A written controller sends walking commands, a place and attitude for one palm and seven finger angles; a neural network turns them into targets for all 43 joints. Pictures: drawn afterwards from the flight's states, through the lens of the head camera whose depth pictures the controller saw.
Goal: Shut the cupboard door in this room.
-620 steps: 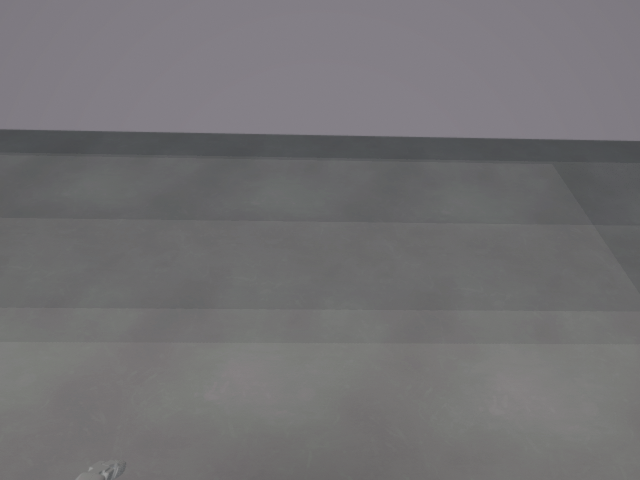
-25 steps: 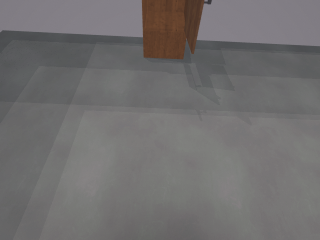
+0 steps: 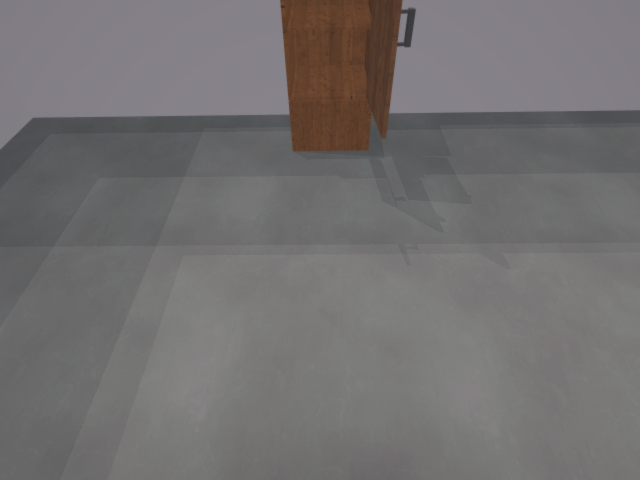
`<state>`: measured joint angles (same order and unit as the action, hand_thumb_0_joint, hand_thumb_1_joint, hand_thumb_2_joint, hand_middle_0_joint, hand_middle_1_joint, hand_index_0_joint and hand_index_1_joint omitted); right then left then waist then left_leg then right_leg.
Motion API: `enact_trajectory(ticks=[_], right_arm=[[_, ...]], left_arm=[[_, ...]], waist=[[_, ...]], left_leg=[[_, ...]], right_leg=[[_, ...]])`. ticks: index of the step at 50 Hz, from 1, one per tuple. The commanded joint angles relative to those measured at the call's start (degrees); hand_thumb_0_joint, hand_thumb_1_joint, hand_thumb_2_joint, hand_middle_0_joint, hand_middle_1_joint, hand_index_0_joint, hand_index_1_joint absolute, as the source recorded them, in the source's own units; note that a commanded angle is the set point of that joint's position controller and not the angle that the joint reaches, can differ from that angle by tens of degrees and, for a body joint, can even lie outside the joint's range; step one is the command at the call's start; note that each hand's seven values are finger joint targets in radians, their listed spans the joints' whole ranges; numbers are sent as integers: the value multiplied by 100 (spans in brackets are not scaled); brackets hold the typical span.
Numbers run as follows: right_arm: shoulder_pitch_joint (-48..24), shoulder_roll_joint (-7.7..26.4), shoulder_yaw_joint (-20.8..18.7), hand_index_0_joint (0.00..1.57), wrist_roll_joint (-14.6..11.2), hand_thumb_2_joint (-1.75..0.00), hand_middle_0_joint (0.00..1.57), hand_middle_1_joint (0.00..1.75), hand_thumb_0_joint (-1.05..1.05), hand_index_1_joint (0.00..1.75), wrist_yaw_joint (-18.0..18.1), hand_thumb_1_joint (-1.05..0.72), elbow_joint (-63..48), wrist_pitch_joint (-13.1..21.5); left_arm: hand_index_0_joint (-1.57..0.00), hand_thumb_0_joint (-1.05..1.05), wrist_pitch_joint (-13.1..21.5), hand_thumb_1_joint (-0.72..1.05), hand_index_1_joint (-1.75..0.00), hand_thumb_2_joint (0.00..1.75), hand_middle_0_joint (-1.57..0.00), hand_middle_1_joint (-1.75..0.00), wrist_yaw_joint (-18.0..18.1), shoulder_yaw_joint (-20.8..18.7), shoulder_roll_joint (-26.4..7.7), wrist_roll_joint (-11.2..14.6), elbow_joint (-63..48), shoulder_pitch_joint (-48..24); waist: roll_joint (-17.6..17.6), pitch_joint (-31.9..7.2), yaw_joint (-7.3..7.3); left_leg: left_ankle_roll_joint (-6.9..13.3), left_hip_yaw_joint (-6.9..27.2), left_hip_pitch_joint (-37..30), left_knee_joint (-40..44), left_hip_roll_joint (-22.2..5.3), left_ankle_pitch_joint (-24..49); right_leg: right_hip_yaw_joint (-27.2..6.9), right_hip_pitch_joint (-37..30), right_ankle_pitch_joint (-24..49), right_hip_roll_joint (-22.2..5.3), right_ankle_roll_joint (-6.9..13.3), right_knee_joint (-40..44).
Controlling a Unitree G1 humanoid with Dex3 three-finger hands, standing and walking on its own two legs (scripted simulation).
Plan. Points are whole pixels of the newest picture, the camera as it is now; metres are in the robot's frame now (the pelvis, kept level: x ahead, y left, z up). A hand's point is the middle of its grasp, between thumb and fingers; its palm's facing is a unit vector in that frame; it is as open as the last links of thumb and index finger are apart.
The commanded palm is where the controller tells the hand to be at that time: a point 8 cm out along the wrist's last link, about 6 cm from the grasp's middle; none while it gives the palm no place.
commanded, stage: turn or walk to find it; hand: left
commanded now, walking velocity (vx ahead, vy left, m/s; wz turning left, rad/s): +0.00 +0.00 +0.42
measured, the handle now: (403, 28) +1.57 -0.23 -0.01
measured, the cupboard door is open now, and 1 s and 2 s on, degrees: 96 96 96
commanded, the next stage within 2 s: stand and wait in 0.32 s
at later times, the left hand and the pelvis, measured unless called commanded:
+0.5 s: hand out of the picture +0.04 +0.19 -0.17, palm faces +0.16 -0.96 -0.25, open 7.4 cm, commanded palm none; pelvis -0.02 -0.01 +0.00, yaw +8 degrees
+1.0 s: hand out of the picture -0.08 +0.14 -0.18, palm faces +0.27 -0.94 -0.19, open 7.4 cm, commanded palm none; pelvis -0.02 -0.02 +0.00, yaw +12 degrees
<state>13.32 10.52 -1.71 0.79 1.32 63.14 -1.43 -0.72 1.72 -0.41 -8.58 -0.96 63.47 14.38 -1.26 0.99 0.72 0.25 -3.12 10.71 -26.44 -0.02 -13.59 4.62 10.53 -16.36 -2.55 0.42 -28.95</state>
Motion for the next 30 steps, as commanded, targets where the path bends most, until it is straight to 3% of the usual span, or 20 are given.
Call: enact_trajectory(ticks=[1,5,8,11,13,14,15,16,17,18,21,23,25,26,27,28,29,30], right_arm=[[338,311,-16,20,4,-90,20,30,0,30,-13,-90,-92,109],[358,383,-64,20,13,-90,20,30,0,30,-21,-90,-172,63],[488,349,-122,20,26,-90,20,30,0,30,-31,-90,-258,34],[592,374,-172,20,39,-90,20,30,0,30,-49,-90,-355,11],[630,467,-190,20,55,-90,20,30,0,30,-61,-90,-442,23],[645,568,-203,20,67,-90,20,30,0,30,-59,-90,-495,39],[612,760,-248,20,76,-90,20,30,0,30,-42,-90,-572,71],[697,856,-286,20,70,-90,20,30,0,30,-6,-90,-589,108],[761,902,-300,20,68,-90,20,30,0,30,30,-90,-566,136],[719,903,-303,20,72,-90,20,30,0,30,57,-90,-549,148],[569,866,-284,20,87,-90,20,30,0,30,91,-90,-553,162],[486,838,-265,20,78,-90,20,30,0,30,83,-90,-522,152],[337,802,-251,20,33,-90,20,30,0,30,60,-90,-511,147],[283,658,-226,20,-15,-90,20,30,0,30,41,-90,-500,158],[271,401,-180,20,-59,-90,20,30,0,30,11,-90,-542,162],[208,266,-125,20,-50,-90,20,30,0,30,-15,-90,-621,140],[50,375,-155,20,24,-90,20,30,0,30,-1,-90,-636,42],[-58,507,-184,20,43,-90,20,30,0,30,-5,-90,-633,11]], left_arm=[[-20,0,75,90,-30,90,-20,-30,21,-205,-888,66,-300,50],[-20,0,14,90,-30,90,-20,-30,32,-297,-951,57,-388,45],[-20,0,1,90,-30,90,-20,-30,32,-368,-995,35,-530,-44],[-20,0,-29,90,-30,90,-20,-30,30,-408,-999,14,-689,-228],[-20,0,-53,90,-30,90,-20,-30,22,-420,-930,16,-784,-304],[-20,0,-64,90,-30,90,-20,-30,16,-410,-840,36,-817,-306],[-20,0,-63,90,-30,90,-20,-30,5,-403,-722,47,-850,-221],[-20,0,-61,90,-30,90,-20,-30,8,-377,-657,31,-919,-272],[-20,0,-57,90,-30,90,-20,-30,10,-348,-602,23,-937,-333],[-20,0,-44,90,-30,90,-20,-30,11,-338,-566,21,-958,-387],[-20,0,11,90,-30,90,-20,-30,-20,-247,-421,41,-899,-403],[-20,0,30,90,-30,90,-20,-30,-10,-210,-407,69,-797,-237],[-20,0,73,90,-30,90,-20,-30,4,-182,-443,63,-600,195],[-20,0,111,90,-30,90,-20,-30,33,-175,-566,42,-507,359],[-20,0,151,90,-30,90,-20,-30,61,-199,-861,8,-497,270],[-20,0,157,90,-30,90,-20,-30,49,-217,-1126,3,-576,73],[-20,0,186,90,-30,90,-20,-30,29,-281,-1199,7,-652,-32],[-20,0,172,90,-30,90,-20,-30,25,-255,-1109,-9,-640,-67]], waist=[[312,389,-52],[311,379,-117],[506,220,-89],[375,218,-36],[-75,263,0],[-492,277,5],[-1020,174,-23],[-1225,1,43],[-1242,-182,81],[-1105,-318,70],[-624,-509,54],[-602,-524,-13],[-414,-566,-183],[-179,-527,-221],[510,-281,-126],[1007,17,-66],[1733,354,-163],[1514,570,-149]], left_leg=[[-11,467,167,221,-381,465],[-6,512,585,-99,-353,267],[-4,509,718,-430,-317,197],[44,674,838,-494,-372,119],[160,1118,1028,-108,-524,209],[288,1653,1209,322,-706,166],[532,2400,1135,808,-1069,237],[843,2974,782,1069,-1350,700],[1075,3099,355,1099,-1491,1070],[1183,3047,67,982,-1525,1292],[1154,2594,-372,695,-1349,2059],[1002,2308,-262,601,-1168,2299],[687,1939,15,381,-863,1919],[429,1687,373,133,-631,1396],[108,1226,994,-223,-257,514],[-78,871,1122,-293,49,-319],[-125,790,1156,-766,46,-902],[-113,799,1146,-1161,-47,-1070]], right_leg=[[-730,462,-87,-846,191,990],[-649,381,-340,-1010,251,924],[-644,388,-403,-1213,353,872],[-423,560,-605,-1217,325,613],[-97,611,-702,-911,144,101],[106,579,-730,-587,-1,-353],[273,616,-592,-217,-142,-1029],[148,909,-948,-11,-179,-1733],[-124,1275,-1395,-5,-167,-2263],[-310,1477,-1499,-21,-158,-2494],[-382,1409,-1375,16,-204,-1911],[-314,874,-1026,90,-224,-1073],[-203,49,-38,128,-241,206],[-392,-484,498,-96,-216,864],[-1245,-694,477,-817,25,1125],[-1751,-245,400,-1437,358,1333],[-2151,266,145,-1644,651,1643],[-2139,514,260,-1664,803,1674]])
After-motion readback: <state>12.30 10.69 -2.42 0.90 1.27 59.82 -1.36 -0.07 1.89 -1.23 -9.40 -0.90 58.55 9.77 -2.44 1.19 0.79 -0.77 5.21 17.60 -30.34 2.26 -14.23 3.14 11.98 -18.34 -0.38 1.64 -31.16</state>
